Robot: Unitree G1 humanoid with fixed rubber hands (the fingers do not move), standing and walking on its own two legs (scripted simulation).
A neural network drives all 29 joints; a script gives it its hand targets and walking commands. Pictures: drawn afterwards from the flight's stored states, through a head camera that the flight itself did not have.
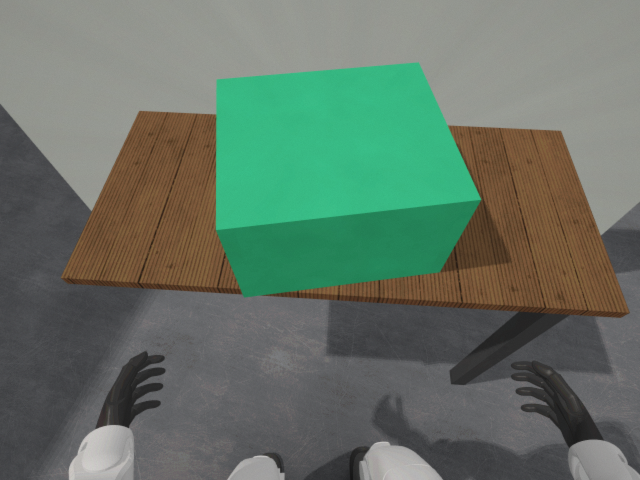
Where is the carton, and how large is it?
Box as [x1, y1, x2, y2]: [216, 62, 480, 297]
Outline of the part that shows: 418,62 216,79 216,231 244,297 438,272 477,206 480,198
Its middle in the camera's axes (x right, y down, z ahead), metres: +0.02 -0.09 +0.59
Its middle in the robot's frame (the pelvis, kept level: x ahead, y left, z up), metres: +0.51 +0.01 +0.00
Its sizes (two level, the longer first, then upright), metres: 0.309 0.270 0.187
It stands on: a table, 0.68 m high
